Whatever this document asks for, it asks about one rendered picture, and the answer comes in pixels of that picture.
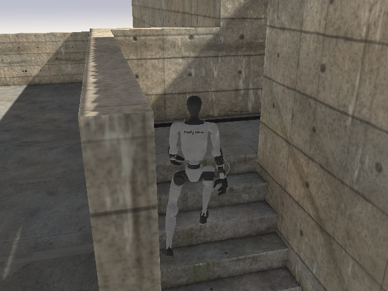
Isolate stairs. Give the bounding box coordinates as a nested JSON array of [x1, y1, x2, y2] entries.
[[156, 154, 301, 291]]

